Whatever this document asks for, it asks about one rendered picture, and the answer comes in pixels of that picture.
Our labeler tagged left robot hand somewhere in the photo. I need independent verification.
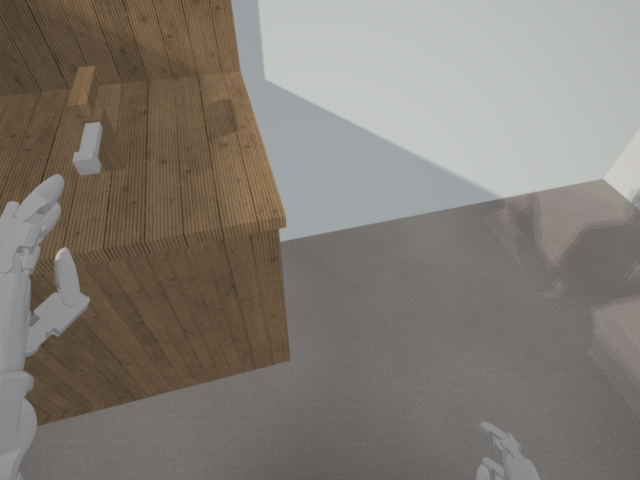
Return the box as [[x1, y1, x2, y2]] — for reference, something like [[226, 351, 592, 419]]
[[0, 174, 90, 372]]

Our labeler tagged tap lever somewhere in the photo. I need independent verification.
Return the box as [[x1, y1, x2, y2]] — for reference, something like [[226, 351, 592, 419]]
[[72, 122, 103, 176]]

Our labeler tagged counter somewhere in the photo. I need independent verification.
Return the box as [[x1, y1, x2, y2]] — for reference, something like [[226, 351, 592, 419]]
[[0, 0, 290, 426]]

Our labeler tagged right robot hand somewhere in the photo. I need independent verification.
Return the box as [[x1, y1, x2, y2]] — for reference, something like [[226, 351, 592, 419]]
[[476, 422, 540, 480]]

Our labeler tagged robot left forearm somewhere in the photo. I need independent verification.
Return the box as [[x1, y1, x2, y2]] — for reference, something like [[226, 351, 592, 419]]
[[0, 371, 37, 480]]

